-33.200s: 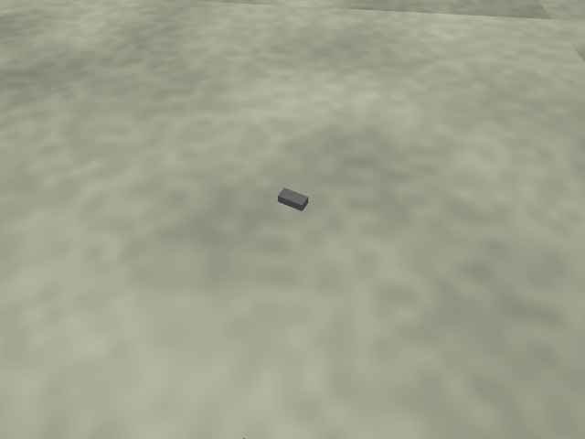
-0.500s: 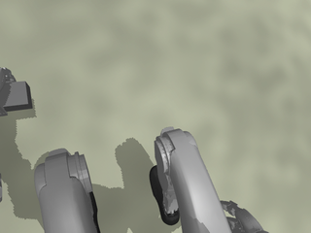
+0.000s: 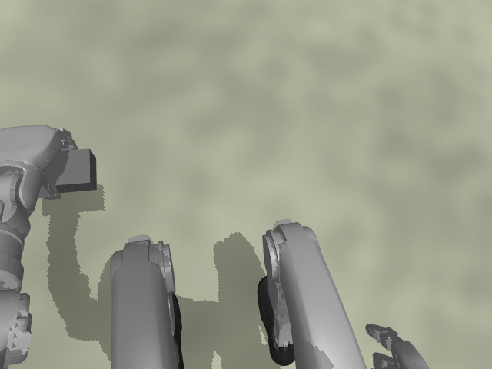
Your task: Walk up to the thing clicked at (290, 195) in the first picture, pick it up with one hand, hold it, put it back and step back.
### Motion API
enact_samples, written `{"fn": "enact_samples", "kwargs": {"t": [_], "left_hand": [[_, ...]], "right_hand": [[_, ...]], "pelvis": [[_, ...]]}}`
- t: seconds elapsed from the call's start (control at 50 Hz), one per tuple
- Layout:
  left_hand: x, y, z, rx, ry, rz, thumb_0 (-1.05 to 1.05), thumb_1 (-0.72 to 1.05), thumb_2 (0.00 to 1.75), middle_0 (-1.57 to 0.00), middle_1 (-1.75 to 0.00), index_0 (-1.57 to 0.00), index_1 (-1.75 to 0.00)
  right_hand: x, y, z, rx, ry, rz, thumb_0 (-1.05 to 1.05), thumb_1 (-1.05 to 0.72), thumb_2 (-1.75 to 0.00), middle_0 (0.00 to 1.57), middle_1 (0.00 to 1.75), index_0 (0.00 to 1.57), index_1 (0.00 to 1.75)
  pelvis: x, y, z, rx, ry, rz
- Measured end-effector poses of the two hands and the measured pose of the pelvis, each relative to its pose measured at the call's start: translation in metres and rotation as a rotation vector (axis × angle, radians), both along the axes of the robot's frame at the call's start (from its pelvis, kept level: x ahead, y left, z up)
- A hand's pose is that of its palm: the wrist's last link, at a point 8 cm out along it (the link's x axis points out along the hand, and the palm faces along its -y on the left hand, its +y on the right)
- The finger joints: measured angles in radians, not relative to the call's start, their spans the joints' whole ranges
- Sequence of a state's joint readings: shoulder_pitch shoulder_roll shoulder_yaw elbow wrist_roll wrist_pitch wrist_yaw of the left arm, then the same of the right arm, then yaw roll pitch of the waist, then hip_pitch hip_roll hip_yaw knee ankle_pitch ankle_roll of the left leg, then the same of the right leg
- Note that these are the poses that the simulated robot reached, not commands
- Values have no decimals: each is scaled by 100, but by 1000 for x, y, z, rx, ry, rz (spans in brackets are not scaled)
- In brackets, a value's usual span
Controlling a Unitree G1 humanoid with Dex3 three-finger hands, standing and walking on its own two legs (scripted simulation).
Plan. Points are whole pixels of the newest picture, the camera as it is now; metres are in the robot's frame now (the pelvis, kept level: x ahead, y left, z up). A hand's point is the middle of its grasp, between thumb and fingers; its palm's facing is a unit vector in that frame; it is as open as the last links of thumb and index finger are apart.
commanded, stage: lift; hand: left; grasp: from above
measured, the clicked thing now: (51, 172) +0.45 +0.30 -0.16
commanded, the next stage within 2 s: hold in 1.22 s
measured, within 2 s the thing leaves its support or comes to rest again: neither
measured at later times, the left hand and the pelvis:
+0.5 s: hand out of the picture +0.36 +0.28 +0.08, palm faces -0.42 -0.10 -0.90, open 8.9 cm; pelvis +0.01 +0.00 +0.16, yaw +4 degrees
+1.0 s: hand out of the picture +0.35 +0.26 +0.22, palm faces -0.44 -0.09 -0.90, open 8.9 cm; pelvis +0.05 +0.00 +0.30, yaw +5 degrees
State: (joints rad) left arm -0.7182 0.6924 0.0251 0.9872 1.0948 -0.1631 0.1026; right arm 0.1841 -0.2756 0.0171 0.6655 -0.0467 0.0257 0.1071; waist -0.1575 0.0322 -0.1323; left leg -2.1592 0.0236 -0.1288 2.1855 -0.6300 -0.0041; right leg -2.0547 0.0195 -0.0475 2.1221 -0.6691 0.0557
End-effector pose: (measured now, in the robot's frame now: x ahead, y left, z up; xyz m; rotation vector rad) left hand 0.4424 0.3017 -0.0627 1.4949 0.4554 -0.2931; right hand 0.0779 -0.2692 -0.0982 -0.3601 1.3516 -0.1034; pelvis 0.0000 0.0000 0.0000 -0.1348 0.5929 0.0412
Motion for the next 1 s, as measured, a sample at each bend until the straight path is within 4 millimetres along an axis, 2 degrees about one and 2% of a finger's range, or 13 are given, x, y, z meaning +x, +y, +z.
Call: {"fn": "enact_samples", "kwargs": {"t": [0.14, 0.28, 0.54, 0.64, 0.8, 1.0], "left_hand": [[-19, 3, 48, -5, -17, 9, -1, 18, 29, -80, -37, -83, -34], [-42, -2, 102, -19, -25, 13, -1, 19, 28, -80, -37, -83, -34], [-81, -17, 220, -32, -38, 20, -1, 19, 28, -80, -36, -83, -33], [-91, -21, 260, -30, -22, 30, -1, 19, 28, -80, -36, -84, -33], [-95, -28, 304, -26, -8, 26, -1, 19, 28, -80, -36, -83, -33], [-86, -41, 342, -16, -23, 32, -1, 18, 30, -79, -38, -83, -35]], "right_hand": [[28, 5, 31, 7, -86, 10, 1, -91, -90, 20, 30, 20, 30], [47, 11, 71, 16, -155, 5, 1, -91, -90, 20, 30, 20, 30], [62, 22, 167, 35, -249, -38, 1, -90, -90, 20, 30, 20, 30], [65, 23, 204, 38, -283, -53, 1, -90, -90, 20, 30, 20, 30], [70, 18, 251, 32, -317, -65, 1, -90, -90, 20, 30, 20, 30], [76, 16, 290, 43, -314, -75, 1, -91, -90, 20, 30, 20, 30]], "pelvis": [[0, 1, 34, 8, -13, 14], [0, 1, 76, 21, -48, 25], [9, 2, 175, 59, -167, 41], [16, 1, 213, 74, -221, 45], [30, 2, 259, 92, -288, 48], [47, 2, 300, 112, -354, 47]]}}
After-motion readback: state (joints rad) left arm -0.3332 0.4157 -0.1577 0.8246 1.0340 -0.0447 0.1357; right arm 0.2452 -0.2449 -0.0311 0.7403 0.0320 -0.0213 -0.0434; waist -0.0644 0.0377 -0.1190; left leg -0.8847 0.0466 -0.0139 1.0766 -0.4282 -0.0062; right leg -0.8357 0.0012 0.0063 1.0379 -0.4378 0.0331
